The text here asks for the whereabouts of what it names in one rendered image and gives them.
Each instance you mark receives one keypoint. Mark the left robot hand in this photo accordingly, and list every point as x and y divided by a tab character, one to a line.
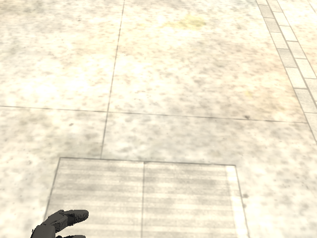
58	221

